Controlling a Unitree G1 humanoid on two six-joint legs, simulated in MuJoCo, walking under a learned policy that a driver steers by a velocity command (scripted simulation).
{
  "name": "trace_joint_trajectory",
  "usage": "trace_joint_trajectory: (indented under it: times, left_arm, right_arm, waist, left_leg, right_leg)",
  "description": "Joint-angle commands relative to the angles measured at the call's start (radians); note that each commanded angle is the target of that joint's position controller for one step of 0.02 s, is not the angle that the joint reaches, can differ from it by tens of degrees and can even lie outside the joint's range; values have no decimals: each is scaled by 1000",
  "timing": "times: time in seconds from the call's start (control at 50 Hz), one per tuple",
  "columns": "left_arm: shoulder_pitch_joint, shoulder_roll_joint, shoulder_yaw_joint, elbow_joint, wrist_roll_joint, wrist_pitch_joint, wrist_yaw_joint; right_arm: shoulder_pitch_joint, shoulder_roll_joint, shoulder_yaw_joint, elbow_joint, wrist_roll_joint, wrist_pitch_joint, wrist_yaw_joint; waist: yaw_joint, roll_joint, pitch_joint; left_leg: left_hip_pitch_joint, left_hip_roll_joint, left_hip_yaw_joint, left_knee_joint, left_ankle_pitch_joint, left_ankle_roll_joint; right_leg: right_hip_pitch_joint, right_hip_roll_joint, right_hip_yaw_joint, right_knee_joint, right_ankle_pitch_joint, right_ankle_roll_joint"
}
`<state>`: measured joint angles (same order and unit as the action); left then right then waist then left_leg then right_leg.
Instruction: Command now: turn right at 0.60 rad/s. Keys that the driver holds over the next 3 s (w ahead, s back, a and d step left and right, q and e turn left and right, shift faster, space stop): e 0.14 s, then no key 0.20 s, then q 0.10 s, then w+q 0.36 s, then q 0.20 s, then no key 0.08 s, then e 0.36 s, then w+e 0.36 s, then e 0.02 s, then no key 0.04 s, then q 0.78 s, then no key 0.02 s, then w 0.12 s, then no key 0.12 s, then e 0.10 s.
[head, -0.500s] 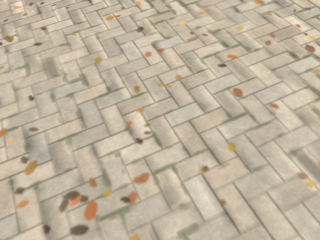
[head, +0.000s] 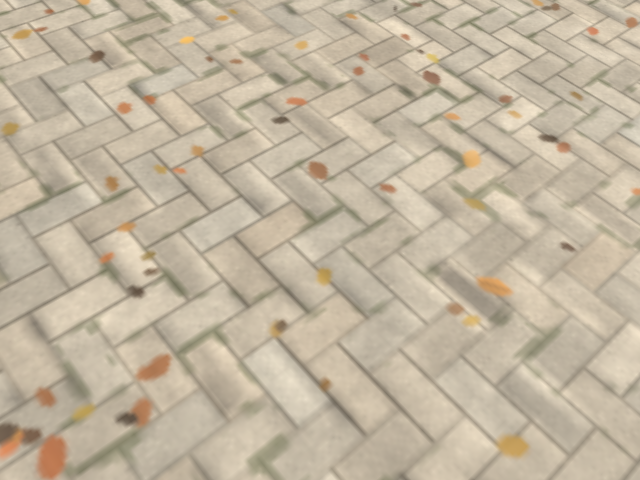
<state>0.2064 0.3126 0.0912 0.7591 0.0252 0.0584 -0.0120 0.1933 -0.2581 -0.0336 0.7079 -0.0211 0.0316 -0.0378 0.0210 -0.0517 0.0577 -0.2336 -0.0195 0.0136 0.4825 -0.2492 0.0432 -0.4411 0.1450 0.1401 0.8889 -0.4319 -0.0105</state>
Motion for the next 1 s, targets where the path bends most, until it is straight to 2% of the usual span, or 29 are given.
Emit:
trace_joint_trajectory:
  times: [0.02, 0.06, 0.12, 0.16, 0.22, 0.28, 0.3, 0.32, 0.34, 0.36, 0.38, 0.4, 0.42, 0.44, 0.46, 0.48, 0.52, 0.56, 0.62, 0.68, 0.8, 0.86, 0.88, 0.9, 0.92, 0.94, 0.96, 0.98, 1.0]
  left_arm:
    - [67, 117, 37, -29, -1, 3, -18]
    - [51, 103, 29, -31, -9, 7, -29]
    - [-18, 83, 17, -56, -12, 14, -32]
    - [-40, 69, 8, -68, -12, 18, -34]
    - [-45, 43, -10, -75, -18, 17, -31]
    - [-24, 44, -19, -71, -25, 9, -20]
    - [5, 36, -23, -59, -23, 2, -16]
    - [35, 35, -28, -45, -12, -9, -10]
    - [36, 75, -25, -44, 7, -22, -2]
    - [16, 154, -21, -71, 12, -35, 5]
    - [23, 120, -31, -50, -1, -45, 12]
    - [-34, 49, -55, -44, 2, -51, 14]
    - [-83, 15, -71, -39, 5, -54, 21]
    - [-108, 25, -71, -37, 11, -54, 31]
    - [-70, 54, -63, -22, 5, -56, 41]
    - [-11, 97, -47, -4, 2, -52, 41]
    - [41, 100, -39, 15, -3, -50, 38]
    - [41, 86, -38, 22, -2, -61, 39]
    - [60, 71, -33, 38, 2, -92, 41]
    - [73, 71, -25, 51, 3, -115, 38]
    - [87, 112, -4, 64, 9, -138, 23]
    - [86, 137, 5, 69, 7, -131, 19]
    - [78, 151, 10, 70, -1, -122, 19]
    - [77, 147, 7, 70, -8, -116, 19]
    - [97, 114, -6, 63, -4, -111, 18]
    - [99, -1, -40, -5, 3, -107, 10]
    - [72, 59, -29, -24, 21, -99, 11]
    - [55, 82, -24, -14, 10, -91, 11]
    - [59, 72, -29, 1, -1, -93, 10]
  right_arm:
    - [-98, -130, -30, -95, 0, -17, -5]
    - [-57, -127, -31, -90, -2, -19, -7]
    - [30, -145, -41, -63, -1, -21, -8]
    - [58, -157, -47, -50, -3, -22, -4]
    - [39, -173, -52, -40, -6, -23, 13]
    - [35, -192, -56, -21, -5, -16, 28]
    - [23, -194, -55, -16, 1, -12, 32]
    - [18, -190, -53, -8, 12, -7, 34]
    - [56, -162, -46, 2, 12, -7, 36]
    - [95, -44, -12, -35, 2, -6, 50]
    - [31, -67, -12, -24, 13, 18, 35]
    - [41, -87, -16, -6, 25, 30, 38]
    - [47, -88, -18, 16, 26, 31, 43]
    - [66, -108, -26, 37, 21, 27, 45]
    - [90, -131, -35, 53, 5, 23, 48]
    - [101, -150, -43, 64, -4, 18, 51]
    - [72, -156, -53, 62, -4, 15, 61]
    - [38, -138, -55, 53, -3, 12, 72]
    - [23, -110, -55, 50, -9, 1, 80]
    - [5, -91, -53, 38, -11, -5, 90]
    - [-78, -86, -44, -20, -8, -7, 120]
    - [-78, -88, -42, -40, -10, -16, 116]
    - [-40, -89, -45, -37, -15, -21, 110]
    - [43, -102, -54, -13, -24, -30, 101]
    - [190, -156, -78, 33, -33, -41, 82]
    - [248, -308, -108, 14, -27, -50, 62]
    - [236, -335, -108, -4, 16, -47, 63]
    - [195, -290, -99, -5, 24, -41, 59]
    - [146, -235, -83, -10, 23, -41, 55]
  waist:
    - [37, 185, -33]
    - [5, 187, -49]
    - [-47, 189, -60]
    - [-64, 201, -70]
    - [-59, 225, -84]
    - [-51, 253, -98]
    - [-26, 238, -100]
    - [1, 208, -98]
    - [-4, 115, -116]
    - [-41, -173, -149]
    - [11, -145, -117]
    - [-25, -87, -70]
    - [-39, -89, -30]
    - [-50, -106, -18]
    - [-33, -127, -45]
    - [-10, -123, -57]
    - [19, -75, -23]
    - [22, -76, 33]
    - [20, -46, 36]
    - [16, -41, 25]
    - [15, -59, 46]
    - [5, -54, 46]
    - [-21, -42, 21]
    - [-60, 5, -39]
    - [-112, 117, -147]
    - [-108, 395, -195]
    - [-105, 304, -235]
    - [-84, 190, -159]
    - [-57, 126, -92]
  left_leg:
    - [35, 253, -185, -217, 237, 135]
    - [108, 236, -120, -190, 341, 141]
    - [218, 272, -105, -165, 395, 163]
    - [236, 290, -98, -151, 418, 173]
    - [175, 291, -64, -121, 452, 172]
    - [142, 291, -61, -74, 522, 167]
    - [121, 279, -47, -41, 520, 149]
    - [69, 263, -24, 1, 474, 107]
    - [-29, 231, 8, 70, 320, 41]
    - [-229, 120, 94, 234, -155, -43]
    - [-108, 83, 0, 270, -345, -46]
    - [-82, 86, -37, 287, -310, -45]
    - [-84, 76, -52, 280, -255, -43]
    - [-93, 56, -48, 288, -205, -43]
    - [-113, 38, -39, 326, -182, -46]
    - [-181, 16, -30, 403, -187, -46]
    - [-300, 24, -59, 477, -169, -43]
    - [-383, 36, -59, 488, -127, -48]
    - [-431, 55, -52, 474, -79, -53]
    - [-434, 73, -35, 423, -51, -52]
    - [-325, 97, 14, 254, -35, -11]
    - [-214, 62, 79, 175, -60, 21]
    - [-144, 35, 101, 125, -47, 35]
    - [-13, -12, 110, 69, -18, 51]
    - [165, -7, 40, 1, -30, 78]
    - [333, 327, -458, -147, 27, 185]
    - [335, 402, -714, -235, 232, 269]
    - [291, 383, -546, -178, 339, 272]
    - [206, 323, -421, -155, 473, 245]
  right_leg:
    - [-75, -48, -34, 288, 21, 30]
    - [-102, -58, -65, 281, 32, 58]
    - [-137, -82, -86, 187, 16, 80]
    - [-105, -95, -97, 102, -12, 78]
    - [34, -100, -132, -63, -52, 51]
    - [145, -87, -175, -230, -27, 20]
    - [206, -84, -187, -350, 56, 6]
    - [298, -89, -182, -530, 211, -7]
    - [417, -165, -60, -629, 292, -22]
    - [533, -465, 288, -665, 512, -97]
    - [302, -518, 232, -615, 651, -218]
    - [278, -461, 153, -626, 611, -221]
    - [255, -409, 85, -640, 550, -188]
    - [273, -360, 32, -637, 554, -154]
    - [323, -348, 12, -643, 527, -151]
    - [391, -353, 25, -657, 420, -160]
    - [439, -385, 68, -727, 82, -168]
    - [454, -401, 80, -783, -43, -167]
    - [484, -421, 49, -803, -14, -182]
    - [478, -437, 3, -808, 4, -193]
    - [376, -458, -115, -788, 11, -173]
    - [344, -444, -195, -661, 271, -146]
    - [331, -434, -232, -562, 400, -126]
    - [297, -394, -293, -377, 538, -95]
    - [221, -326, -352, -92, 522, -47]
    - [-103, -182, -379, 254, -50, 29]
    - [-212, -124, -165, 366, -178, 35]
    - [-238, -179, -120, 413, -123, 26]
    - [-212, -209, -117, 369, -34, 23]
